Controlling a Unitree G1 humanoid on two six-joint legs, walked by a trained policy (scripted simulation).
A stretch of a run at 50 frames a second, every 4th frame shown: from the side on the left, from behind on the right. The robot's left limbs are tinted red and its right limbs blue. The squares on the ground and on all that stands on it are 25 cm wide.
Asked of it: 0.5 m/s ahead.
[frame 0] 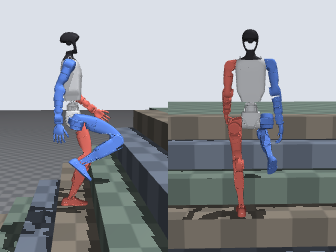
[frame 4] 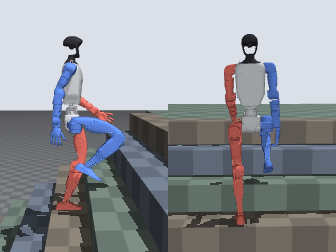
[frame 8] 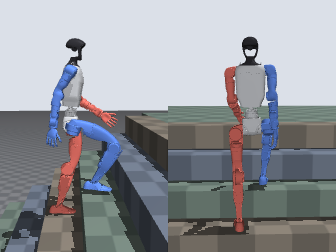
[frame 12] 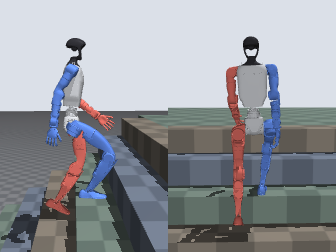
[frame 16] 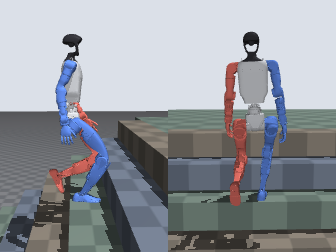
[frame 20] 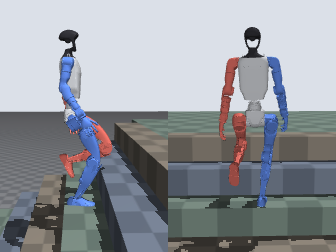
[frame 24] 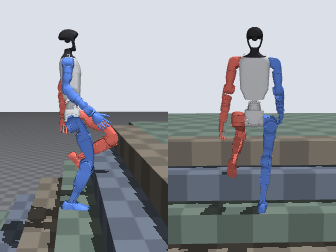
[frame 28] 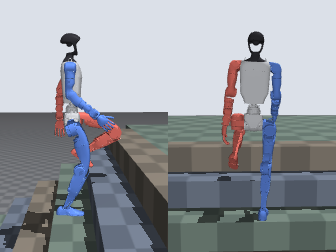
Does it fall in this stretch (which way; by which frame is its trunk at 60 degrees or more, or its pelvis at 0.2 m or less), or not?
no
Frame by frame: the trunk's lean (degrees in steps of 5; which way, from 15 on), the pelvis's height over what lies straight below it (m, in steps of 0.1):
0: 5, 0.8
4: 0, 0.8
8: 5, 0.8
12: 5, 0.8
16: 5, 0.7
20: 5, 0.7
24: 5, 0.8
28: 5, 0.8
